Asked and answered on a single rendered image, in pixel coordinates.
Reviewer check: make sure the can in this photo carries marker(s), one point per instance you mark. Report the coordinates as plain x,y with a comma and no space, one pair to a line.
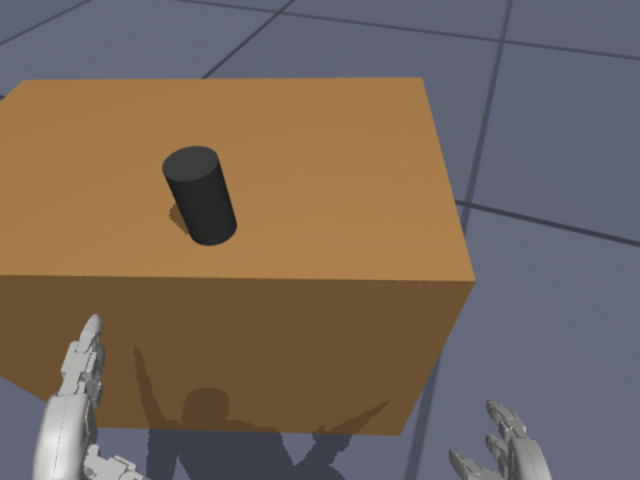
196,180

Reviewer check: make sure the right robot hand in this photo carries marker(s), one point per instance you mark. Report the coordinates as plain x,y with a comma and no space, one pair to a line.
522,459

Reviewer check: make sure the left robot hand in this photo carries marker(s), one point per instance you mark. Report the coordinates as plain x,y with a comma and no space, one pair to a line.
66,446

